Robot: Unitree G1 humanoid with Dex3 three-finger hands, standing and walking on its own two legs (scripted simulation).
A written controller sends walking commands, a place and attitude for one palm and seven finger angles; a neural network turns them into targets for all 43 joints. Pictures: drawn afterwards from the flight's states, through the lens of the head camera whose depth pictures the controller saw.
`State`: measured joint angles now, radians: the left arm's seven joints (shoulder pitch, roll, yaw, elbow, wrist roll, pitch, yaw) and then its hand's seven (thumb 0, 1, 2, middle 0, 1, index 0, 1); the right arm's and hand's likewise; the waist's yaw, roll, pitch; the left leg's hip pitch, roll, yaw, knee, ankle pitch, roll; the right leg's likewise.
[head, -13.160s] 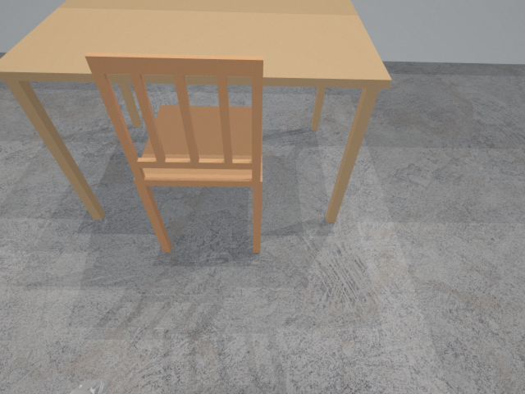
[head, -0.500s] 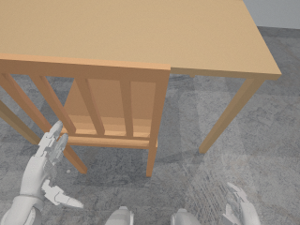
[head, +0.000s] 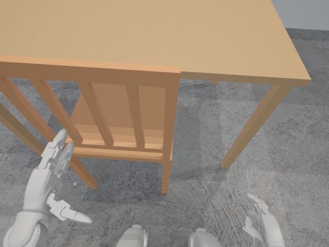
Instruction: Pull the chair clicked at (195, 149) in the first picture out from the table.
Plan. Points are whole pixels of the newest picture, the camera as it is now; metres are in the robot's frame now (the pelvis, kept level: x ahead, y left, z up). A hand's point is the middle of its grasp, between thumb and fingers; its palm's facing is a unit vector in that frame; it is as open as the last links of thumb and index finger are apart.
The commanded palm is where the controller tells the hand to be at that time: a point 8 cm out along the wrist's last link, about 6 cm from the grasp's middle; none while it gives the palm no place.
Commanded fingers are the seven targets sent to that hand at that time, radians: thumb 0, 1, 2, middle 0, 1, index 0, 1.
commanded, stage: aim the fingers beside a spindle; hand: left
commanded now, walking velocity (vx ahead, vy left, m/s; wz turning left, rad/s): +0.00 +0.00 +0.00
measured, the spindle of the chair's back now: (99, 118) +0.44 +0.21 +0.01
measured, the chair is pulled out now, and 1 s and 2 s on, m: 0.00 0.00 0.00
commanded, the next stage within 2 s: none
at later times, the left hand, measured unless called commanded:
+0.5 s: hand (83, 181) +0.26 +0.20 +0.03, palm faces -0.01 -1.00 -0.05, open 16.9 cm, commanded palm +0.24 +0.25 +0.03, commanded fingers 0.00 -0.50 0.30 -0.06 -0.08 -0.06 -0.08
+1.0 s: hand (92, 177) +0.28 +0.19 +0.00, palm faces -0.03 -1.00 -0.04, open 16.9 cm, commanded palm +0.26 +0.24 +0.01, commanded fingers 0.00 -0.50 0.30 -0.06 -0.08 -0.06 -0.08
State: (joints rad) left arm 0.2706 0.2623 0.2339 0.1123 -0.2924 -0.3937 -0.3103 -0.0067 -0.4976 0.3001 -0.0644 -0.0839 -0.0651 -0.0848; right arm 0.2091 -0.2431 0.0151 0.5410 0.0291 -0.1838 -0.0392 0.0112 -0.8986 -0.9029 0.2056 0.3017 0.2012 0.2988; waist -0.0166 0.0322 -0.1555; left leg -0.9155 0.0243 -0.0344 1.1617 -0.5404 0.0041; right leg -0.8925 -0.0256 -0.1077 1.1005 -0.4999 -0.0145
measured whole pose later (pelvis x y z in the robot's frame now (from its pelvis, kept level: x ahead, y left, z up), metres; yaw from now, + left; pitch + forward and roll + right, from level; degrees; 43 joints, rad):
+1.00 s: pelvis -0.01 +0.01 -0.02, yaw -1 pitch +21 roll -3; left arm 0.13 0.25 0.18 0.20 -0.24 -0.40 -0.24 -0.01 -0.50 0.30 -0.06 -0.08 -0.07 -0.08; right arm 0.20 -0.24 0.01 0.53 0.02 -0.13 -0.02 0.01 -0.90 -0.90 0.21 0.30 0.20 0.30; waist -0.03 0.03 -0.17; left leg -1.07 0.02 -0.02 1.27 -0.57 0.02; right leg -1.05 -0.03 -0.08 1.21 -0.52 0.00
